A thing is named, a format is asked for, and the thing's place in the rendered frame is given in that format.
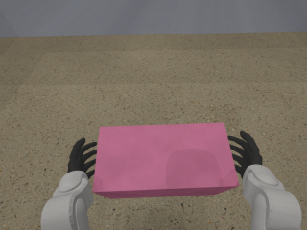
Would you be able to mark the carton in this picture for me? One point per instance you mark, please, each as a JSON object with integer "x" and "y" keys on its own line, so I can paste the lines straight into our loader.
{"x": 163, "y": 160}

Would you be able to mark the robot right hand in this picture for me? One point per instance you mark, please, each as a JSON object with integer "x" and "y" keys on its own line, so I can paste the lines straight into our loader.
{"x": 250, "y": 152}

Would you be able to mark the left robot forearm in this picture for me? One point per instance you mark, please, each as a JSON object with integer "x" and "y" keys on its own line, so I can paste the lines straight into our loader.
{"x": 67, "y": 209}

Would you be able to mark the right robot forearm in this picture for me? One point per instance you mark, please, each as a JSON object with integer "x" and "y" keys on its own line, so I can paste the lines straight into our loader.
{"x": 273, "y": 208}

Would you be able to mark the robot left hand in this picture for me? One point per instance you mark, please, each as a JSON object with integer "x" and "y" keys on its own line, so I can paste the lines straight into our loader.
{"x": 77, "y": 157}

